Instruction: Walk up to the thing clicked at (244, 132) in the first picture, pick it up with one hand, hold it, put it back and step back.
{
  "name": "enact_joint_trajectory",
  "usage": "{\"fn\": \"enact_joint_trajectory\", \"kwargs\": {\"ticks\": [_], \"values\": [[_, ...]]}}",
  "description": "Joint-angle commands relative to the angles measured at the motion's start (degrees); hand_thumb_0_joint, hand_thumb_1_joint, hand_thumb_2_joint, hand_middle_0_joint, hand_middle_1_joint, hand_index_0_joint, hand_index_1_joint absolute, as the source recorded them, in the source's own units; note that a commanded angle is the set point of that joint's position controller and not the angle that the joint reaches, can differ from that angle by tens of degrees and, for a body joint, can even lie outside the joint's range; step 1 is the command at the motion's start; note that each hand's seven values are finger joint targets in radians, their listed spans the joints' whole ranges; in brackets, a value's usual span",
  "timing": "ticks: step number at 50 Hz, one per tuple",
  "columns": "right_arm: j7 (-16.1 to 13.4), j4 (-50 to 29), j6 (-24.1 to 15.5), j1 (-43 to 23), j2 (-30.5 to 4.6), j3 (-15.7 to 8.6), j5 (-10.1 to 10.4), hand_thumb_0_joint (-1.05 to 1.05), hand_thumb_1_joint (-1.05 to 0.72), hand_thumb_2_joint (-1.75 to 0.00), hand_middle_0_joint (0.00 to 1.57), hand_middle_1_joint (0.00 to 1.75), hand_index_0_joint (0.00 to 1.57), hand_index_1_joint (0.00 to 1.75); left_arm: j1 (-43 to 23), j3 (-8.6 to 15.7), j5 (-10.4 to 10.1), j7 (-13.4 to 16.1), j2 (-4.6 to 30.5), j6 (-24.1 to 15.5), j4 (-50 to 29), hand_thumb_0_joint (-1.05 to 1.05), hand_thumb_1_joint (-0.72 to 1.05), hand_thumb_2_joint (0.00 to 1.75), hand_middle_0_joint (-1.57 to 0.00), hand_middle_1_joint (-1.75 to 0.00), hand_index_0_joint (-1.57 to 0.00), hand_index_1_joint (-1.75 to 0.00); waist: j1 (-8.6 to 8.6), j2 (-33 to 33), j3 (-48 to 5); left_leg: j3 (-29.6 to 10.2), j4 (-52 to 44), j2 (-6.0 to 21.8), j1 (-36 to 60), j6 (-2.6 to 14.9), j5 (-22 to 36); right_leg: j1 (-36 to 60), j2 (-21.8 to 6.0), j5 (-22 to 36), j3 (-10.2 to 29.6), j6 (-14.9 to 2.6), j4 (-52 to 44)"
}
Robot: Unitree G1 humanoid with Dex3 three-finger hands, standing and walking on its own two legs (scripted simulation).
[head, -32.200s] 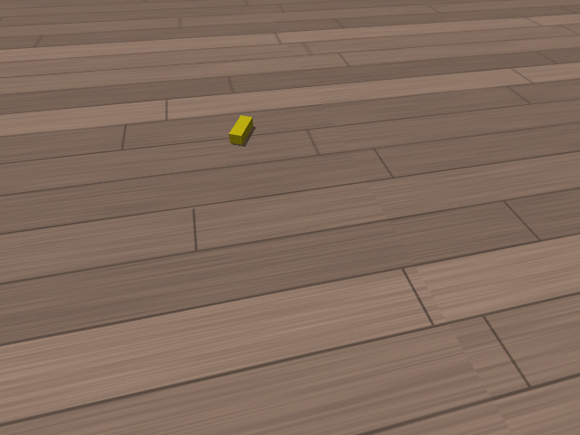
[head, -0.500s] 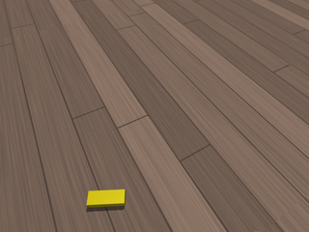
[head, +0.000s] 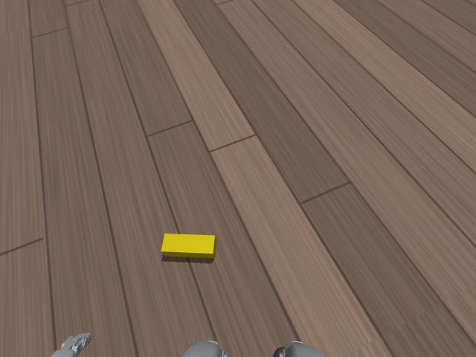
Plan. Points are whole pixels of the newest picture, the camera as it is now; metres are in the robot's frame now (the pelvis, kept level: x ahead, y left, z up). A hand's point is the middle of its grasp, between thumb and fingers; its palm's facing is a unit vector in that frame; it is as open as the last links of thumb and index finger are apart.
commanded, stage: walk up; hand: left
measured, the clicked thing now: (189, 245) +0.55 +0.25 -0.73
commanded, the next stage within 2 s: stand in 1.92 s
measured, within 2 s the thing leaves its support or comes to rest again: neither
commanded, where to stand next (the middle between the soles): +0.18 +0.02 m, yaw -3 degrees
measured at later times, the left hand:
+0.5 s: hand out of the picture -0.10 +0.34 -0.15, palm faces -0.08 -0.90 -0.43, open 7.4 cm
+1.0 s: hand out of the picture -0.08 +0.32 -0.14, palm faces -0.07 -0.94 -0.34, open 7.4 cm
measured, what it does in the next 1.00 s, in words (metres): walks backwards: left foot, then right foot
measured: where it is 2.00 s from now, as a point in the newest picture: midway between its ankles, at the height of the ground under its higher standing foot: outside the picture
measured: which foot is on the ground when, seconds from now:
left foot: up 0.00-0.12, down 0.14-0.58, up 0.60-0.82, down 0.84-1.00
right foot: down 0.00-0.16, up 0.18-0.50, down 0.52-0.88, up 0.90-1.00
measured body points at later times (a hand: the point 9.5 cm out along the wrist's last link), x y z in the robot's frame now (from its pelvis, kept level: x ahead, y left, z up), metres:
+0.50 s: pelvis -0.16 +0.05 +0.00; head -0.11 +0.05 +0.44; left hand -0.10 +0.38 -0.12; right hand -0.03 -0.26 -0.11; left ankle -0.08 +0.16 -0.73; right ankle -0.22 -0.07 -0.71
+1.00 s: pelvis -0.19 +0.06 +0.01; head -0.18 +0.08 +0.46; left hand -0.08 +0.37 -0.12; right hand -0.17 -0.25 -0.10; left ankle -0.19 +0.19 -0.73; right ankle -0.22 -0.06 -0.68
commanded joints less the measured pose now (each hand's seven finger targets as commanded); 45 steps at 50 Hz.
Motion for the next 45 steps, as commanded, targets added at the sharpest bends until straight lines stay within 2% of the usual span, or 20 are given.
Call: {"fn": "enact_joint_trajectory", "kwargs": {"ticks": [1,6,7,8,9,10,14,17,21,25,27,28,29,30,33,38,42,43,44,45], "values": [[-0.2,-6.6,-1.7,-0.8,-8.7,-2.7,-0.8,0.00,-0.90,-0.90,0.20,0.30,0.20,0.30,7.9,5.4,-0.5,1.8,16.8,-0.1,-3.0,0.00,0.90,0.90,-0.20,-0.30,-0.20,-0.30,3.86,-13.0,-19.4,1.6,-11.3,3.4,-7.1,0.26,-0.9,27.8,-16.7,45.0,17.5,-10.16,-2.5],[1.4,-3.2,-1.0,9.3,-9.1,-4.3,-0.8,0.00,-0.90,-0.90,0.20,0.30,0.20,0.30,-1.8,5.1,-0.6,0.9,18.9,0.3,-6.2,0.00,0.90,0.90,-0.20,-0.30,-0.20,-0.30,-3.43,-11.1,-20.5,7.5,-25.6,3.5,12.1,2.93,12.6,6.8,-13.6,20.7,12.5,-5.33,-1.5],[1.6,-3.7,-1.0,8.8,-10.6,-4.7,-1.2,0.00,-0.90,-0.90,0.20,0.30,0.20,0.30,-1.9,4.5,-0.7,0.8,17.3,0.4,-6.4,0.00,0.90,0.90,-0.20,-0.30,-0.20,-0.30,-4.25,-5.1,-19.0,1.1,-29.4,7.6,12.7,5.50,17.5,0.8,-9.1,11.1,10.1,-2.30,3.7],[1.8,-5.4,-1.0,6.0,-14.8,-5.6,-2.0,0.00,-0.90,-0.90,0.20,0.30,0.20,0.30,-0.8,3.8,-0.9,0.8,14.3,0.4,-6.7,0.00,0.90,0.90,-0.20,-0.30,-0.20,-0.30,-4.20,7.8,-17.6,-14.5,-35.3,18.6,13.3,10.78,26.2,-8.0,0.9,-3.2,5.6,1.01,15.0],[2.0,-6.8,-0.9,2.1,-17.9,-5.9,-1.7,0.00,-0.90,-0.90,0.20,0.30,0.20,0.30,-3.3,4.8,-0.9,1.5,15.3,0.7,-6.2,0.00,0.90,0.90,-0.20,-0.30,-0.20,-0.30,-4.98,12.6,-15.5,-21.0,-40.6,25.9,3.8,18.40,27.2,-6.7,7.6,-23.9,7.4,1.94,28.8],[1.5,-7.2,-1.5,-0.6,-18.6,-6.1,-1.6,0.00,-0.90,-0.90,0.20,0.30,0.20,0.30,-3.3,5.0,-0.2,1.7,15.3,0.8,-5.0,0.00,0.90,0.90,-0.20,-0.30,-0.20,-0.30,-4.34,13.0,-12.2,-25.1,-43.1,28.8,-3.5,20.90,24.9,-4.4,7.2,-24.7,12.5,1.75,37.7],[0.5,-9.8,-1.8,-9.4,-10.2,-3.5,-2.3,0.00,-0.90,-0.90,0.20,0.30,0.20,0.30,6.0,5.2,-1.6,0.6,14.5,1.2,-0.4,0.00,0.90,0.90,-0.20,-0.30,-0.20,-0.30,2.46,4.8,-6.2,-5.4,-38.9,17.0,-1.1,12.49,25.4,-8.8,8.3,-12.6,13.6,1.33,42.5],[0.5,-8.5,-2.4,-4.1,-9.5,-3.6,-1.4,0.00,-0.90,-0.90,0.20,0.30,0.20,0.30,7.3,4.5,-0.9,0.2,13.0,0.2,-0.3,0.00,0.90,0.90,-0.20,-0.30,-0.20,-0.30,0.22,6.4,-9.7,-5.5,-35.5,17.5,12.2,13.96,26.1,-9.2,5.2,-12.5,11.3,3.80,30.1],[1.1,-7.7,-3.0,0.9,-11.9,-4.6,-1.5,0.00,-0.90,-0.90,0.20,0.30,0.20,0.30,5.6,3.7,-0.3,-1.1,13.7,-1.3,-0.7,0.00,0.90,0.90,-0.20,-0.30,-0.20,-0.30,-3.98,7.2,-14.6,-6.5,-37.3,17.6,19.3,14.33,7.6,-5.1,3.9,-15.8,7.2,4.67,9.8],[1.8,-8.9,-1.9,-1.9,-13.7,-5.4,-1.5,0.00,-0.90,-0.90,0.20,0.30,0.20,0.30,15.2,4.1,0.2,-1.5,13.9,-2.4,5.1,0.00,0.90,0.90,-0.20,-0.30,-0.20,-0.30,0.28,6.6,-15.5,-4.4,-36.4,17.9,7.7,11.88,0.4,11.1,4.1,-9.4,2.8,0.99,-9.3],[1.9,-9.2,-2.0,-1.8,-9.6,-4.3,-0.9,0.00,-0.90,-0.90,0.20,0.30,0.20,0.30,17.2,5.6,1.3,-1.4,16.9,-2.6,6.4,0.00,0.90,0.90,-0.20,-0.30,-0.20,-0.30,1.46,-3.7,-12.9,-0.3,-26.7,13.0,-5.7,5.96,-3.4,17.1,-0.8,-14.3,15.7,-2.90,-15.5],[2.1,-10.2,-2.5,-3.9,-5.5,-2.8,-0.6,0.00,-0.90,-0.90,0.20,0.30,0.20,0.30,14.0,6.0,1.6,-1.3,19.4,-2.8,4.2,0.00,0.90,0.90,-0.20,-0.30,-0.20,-0.30,2.43,-13.7,-9.1,5.3,-17.7,5.1,-13.0,1.22,-1.8,11.4,-12.5,-28.3,34.7,-7.25,-22.4],[1.3,-9.4,-2.5,-6.9,-8.8,-4.1,-0.9,0.00,-0.90,-0.90,0.20,0.30,0.20,0.30,8.1,6.3,2.2,-1.4,23.8,-2.6,1.9,0.00,0.90,0.90,-0.20,-0.30,-0.20,-0.30,3.58,-15.6,-4.3,-0.4,-7.9,4.6,-5.3,0.21,-1.1,-7.2,-20.3,-38.1,41.2,-12.93,-26.4],[1.4,-8.0,-2.7,-5.4,-10.9,-5.0,-0.5,0.00,-0.90,-0.90,0.20,0.30,0.20,0.30,3.0,5.9,1.8,-1.4,22.3,-2.8,0.5,0.00,0.90,0.90,-0.20,-0.30,-0.20,-0.30,1.17,-13.3,-0.1,-3.4,-3.9,6.0,-0.2,0.29,2.1,-14.6,-19.6,-37.6,38.6,-12.48,-26.2],[1.9,-4.6,-3.8,0.8,-7.3,-3.5,0.2,0.00,-0.90,-0.90,0.20,0.30,0.20,0.30,1.6,4.7,1.0,-1.1,15.5,-3.8,0.8,0.00,0.90,0.90,-0.20,-0.30,-0.20,-0.30,-2.05,-10.3,-4.6,-0.2,-5.8,1.7,-5.2,0.45,8.7,3.1,-8.6,-4.1,19.2,-6.09,-19.4],[1.8,-4.8,-5.9,-0.6,-7.5,-2.8,-0.3,0.00,-0.90,-0.90,0.20,0.30,0.20,0.30,7.9,5.6,1.2,-2.0,16.8,-3.4,1.1,0.00,0.90,0.90,-0.20,-0.30,-0.20,-0.30,3.26,-14.7,-9.2,6.0,-21.9,3.8,-4.3,-0.44,3.3,16.6,-9.3,-0.4,17.9,-6.79,-14.8],[0.8,-1.6,-7.9,7.0,-6.9,-3.7,-0.5,0.00,-0.90,-0.90,0.20,0.30,0.20,0.30,6.5,3.9,-0.3,-2.4,14.7,-2.0,0.0,0.00,0.90,0.90,-0.20,-0.30,-0.20,-0.30,-0.71,-10.3,-14.3,6.2,-40.5,3.6,13.2,1.99,20.6,13.2,-6.8,20.5,11.6,-3.62,-0.6],[0.4,-1.2,-8.4,9.9,-9.8,-4.5,-1.1,0.00,-0.90,-0.90,0.20,0.30,0.20,0.30,7.7,3.1,-0.7,-2.5,11.9,-2.0,-0.5,0.00,0.90,0.90,-0.20,-0.30,-0.20,-0.30,-1.46,-2.3,-18.1,-4.4,-42.2,11.0,21.4,4.01,24.3,6.5,-3.1,14.6,9.0,-1.06,8.8],[0.3,-1.7,-8.7,8.9,-14.5,-5.5,-1.4,0.00,-0.90,-0.90,0.20,0.30,0.20,0.30,5.7,2.4,-1.3,-2.6,9.3,-1.8,-1.2,0.00,0.90,0.90,-0.20,-0.30,-0.20,-0.30,-1.27,7.2,-15.7,-21.2,-42.4,21.4,25.3,9.79,21.7,-8.2,4.5,-7.9,3.9,0.94,14.2],[0.6,-1.5,-8.6,10.0,-17.3,-6.1,-1.1,0.00,-0.90,-0.90,0.20,0.30,0.20,0.30,3.0,4.0,-0.7,-1.8,14.5,-1.3,-0.1,0.00,0.90,0.90,-0.20,-0.30,-0.20,-0.30,-3.31,4.4,-12.8,-25.2,-42.3,25.8,17.0,15.88,14.5,-6.8,1.8,-19.3,10.1,0.41,18.4]]}}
